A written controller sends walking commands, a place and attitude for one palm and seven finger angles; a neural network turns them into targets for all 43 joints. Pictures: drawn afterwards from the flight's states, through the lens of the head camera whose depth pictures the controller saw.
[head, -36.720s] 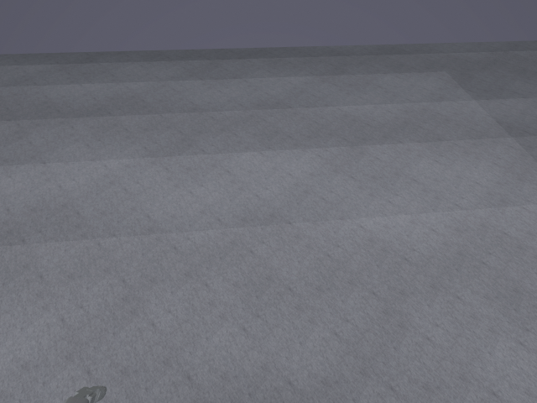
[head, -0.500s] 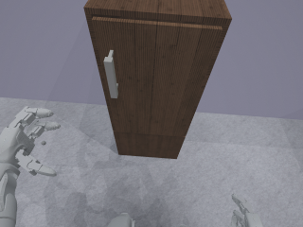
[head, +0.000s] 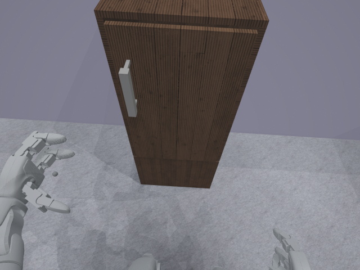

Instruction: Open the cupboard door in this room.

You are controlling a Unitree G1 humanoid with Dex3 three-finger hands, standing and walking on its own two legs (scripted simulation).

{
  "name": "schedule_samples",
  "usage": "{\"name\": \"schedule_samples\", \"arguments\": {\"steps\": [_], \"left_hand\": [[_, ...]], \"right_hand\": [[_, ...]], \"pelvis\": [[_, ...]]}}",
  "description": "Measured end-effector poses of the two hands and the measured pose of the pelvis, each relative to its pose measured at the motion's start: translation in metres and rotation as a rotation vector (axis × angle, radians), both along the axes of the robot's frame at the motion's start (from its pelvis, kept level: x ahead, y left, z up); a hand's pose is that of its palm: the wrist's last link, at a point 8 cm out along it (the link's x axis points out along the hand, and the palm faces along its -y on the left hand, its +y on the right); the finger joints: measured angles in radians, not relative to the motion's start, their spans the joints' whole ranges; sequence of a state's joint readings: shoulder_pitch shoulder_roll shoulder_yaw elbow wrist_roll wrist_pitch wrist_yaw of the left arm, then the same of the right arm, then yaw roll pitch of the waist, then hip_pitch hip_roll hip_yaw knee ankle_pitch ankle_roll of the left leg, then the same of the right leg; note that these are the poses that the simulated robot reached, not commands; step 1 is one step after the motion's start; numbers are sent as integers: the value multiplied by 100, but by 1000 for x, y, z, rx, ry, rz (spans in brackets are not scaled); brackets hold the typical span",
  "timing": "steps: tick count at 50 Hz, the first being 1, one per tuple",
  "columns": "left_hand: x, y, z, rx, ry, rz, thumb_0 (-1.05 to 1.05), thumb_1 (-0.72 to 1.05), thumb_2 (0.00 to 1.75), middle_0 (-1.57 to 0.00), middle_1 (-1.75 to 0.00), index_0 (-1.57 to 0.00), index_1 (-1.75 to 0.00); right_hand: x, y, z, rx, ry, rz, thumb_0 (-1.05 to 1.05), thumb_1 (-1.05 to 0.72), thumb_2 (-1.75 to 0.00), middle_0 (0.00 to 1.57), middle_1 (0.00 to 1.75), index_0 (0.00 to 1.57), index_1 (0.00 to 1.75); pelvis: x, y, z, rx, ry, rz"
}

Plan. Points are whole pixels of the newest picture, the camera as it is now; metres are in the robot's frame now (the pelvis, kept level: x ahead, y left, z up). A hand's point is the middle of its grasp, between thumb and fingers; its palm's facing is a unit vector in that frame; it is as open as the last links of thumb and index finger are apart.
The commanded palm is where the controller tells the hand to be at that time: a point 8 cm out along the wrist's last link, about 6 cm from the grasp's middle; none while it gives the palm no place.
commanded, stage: move the hooked fingers beside the handle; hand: left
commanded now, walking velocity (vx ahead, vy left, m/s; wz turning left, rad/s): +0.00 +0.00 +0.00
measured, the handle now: (130, 89) +0.57 +0.18 +0.05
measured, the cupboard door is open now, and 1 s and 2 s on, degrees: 0 0 0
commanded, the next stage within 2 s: none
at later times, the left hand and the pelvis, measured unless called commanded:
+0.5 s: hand (73, 142) +0.36 +0.27 +0.06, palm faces +0.00 -1.00 -0.02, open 14.0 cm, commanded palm +0.34 +0.31 +0.06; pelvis +0.00 +0.00 -0.01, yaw -1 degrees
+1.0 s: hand (84, 121) +0.43 +0.26 +0.06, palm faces -0.01 -1.00 -0.01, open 14.0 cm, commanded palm +0.42 +0.31 +0.06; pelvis +0.00 +0.00 -0.01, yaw -2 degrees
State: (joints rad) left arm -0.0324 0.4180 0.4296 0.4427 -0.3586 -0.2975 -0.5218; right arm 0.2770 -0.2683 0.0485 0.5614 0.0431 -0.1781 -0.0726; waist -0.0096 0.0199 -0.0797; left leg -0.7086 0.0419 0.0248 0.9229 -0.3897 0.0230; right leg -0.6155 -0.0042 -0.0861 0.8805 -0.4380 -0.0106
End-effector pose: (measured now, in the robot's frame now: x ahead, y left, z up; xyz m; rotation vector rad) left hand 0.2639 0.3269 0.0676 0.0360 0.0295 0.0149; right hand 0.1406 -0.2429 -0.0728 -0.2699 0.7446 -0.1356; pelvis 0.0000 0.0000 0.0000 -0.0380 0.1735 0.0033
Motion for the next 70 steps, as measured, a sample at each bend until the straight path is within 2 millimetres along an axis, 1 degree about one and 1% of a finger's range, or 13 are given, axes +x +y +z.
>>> {"name": "schedule_samples", "arguments": {"steps": [4,6,10,14,19,23,27,31,38,45,53,70], "left_hand": [[1,0,1,0,-4,3,-1,-50,30,-30,-120,-31,-120],[4,2,0,-4,-3,10,-1,-50,30,-30,-120,-31,-120],[18,3,-3,-14,-1,13,-1,-51,30,-30,-120,-31,-120],[37,-2,-2,-13,-8,-14,-1,-51,30,-30,-120,-30,-120],[59,-9,-1,-17,-6,-31,-1,-50,30,-30,-120,-30,-120],[74,-8,-4,-23,10,-17,-1,-50,30,-30,-120,-31,-120],[84,-7,-4,-14,2,-10,-1,-50,30,-30,-120,-30,-120],[93,-10,-2,-16,-14,-22,-1,-50,30,-30,-120,-30,-120],[113,-10,-8,-27,4,-16,-1,-50,30,-30,-120,-31,-120],[132,-11,-4,-23,-21,-18,-1,-50,30,-30,-120,-30,-120],[153,-12,-7,-29,-2,-17,-1,-50,30,-30,-120,-30,-120],[201,-14,-4,-27,-9,-24,-1,-50,30,-30,-120,-30,-120]], "right_hand": [[4,-1,0,0,-7,7,1,-90,-89,20,30,20,30],[5,-2,-1,-7,-4,12,1,-90,-89,20,30,20,30],[3,-6,-5,-24,18,12,1,-90,-89,20,30,20,30],[-3,-12,-7,-34,44,-6,1,-90,-89,20,30,20,30],[-16,-17,-10,-34,83,-39,1,-90,-89,20,30,20,30],[-28,-20,-14,-33,128,-63,1,-90,-89,20,30,20,30],[-41,-22,-17,-33,176,-89,1,-90,-89,20,30,20,30],[-52,-23,-21,-32,221,-108,1,-91,-89,20,30,20,30],[-63,-23,-26,-37,273,-127,1,-91,-89,20,30,20,30],[-73,-22,-29,-41,311,-144,1,-91,-89,20,30,20,30],[-88,-21,-33,-49,368,-164,1,-91,-89,20,30,20,30],[-142,-19,-37,-69,544,-240,1,-91,-89,20,30,20,30]], "pelvis": [[1,-1,0,1,2,1],[0,-2,-1,1,3,4],[-1,-4,-3,0,12,9],[-1,-4,-4,0,22,5],[2,-4,-5,3,36,-5],[3,-4,-5,5,46,-13],[5,-4,-6,4,57,-20],[6,-2,-7,3,65,-22],[5,-1,-9,1,82,-24],[4,1,-12,-4,99,-27],[1,4,-15,-8,119,-29],[-2,10,-23,-21,171,-40]]}}
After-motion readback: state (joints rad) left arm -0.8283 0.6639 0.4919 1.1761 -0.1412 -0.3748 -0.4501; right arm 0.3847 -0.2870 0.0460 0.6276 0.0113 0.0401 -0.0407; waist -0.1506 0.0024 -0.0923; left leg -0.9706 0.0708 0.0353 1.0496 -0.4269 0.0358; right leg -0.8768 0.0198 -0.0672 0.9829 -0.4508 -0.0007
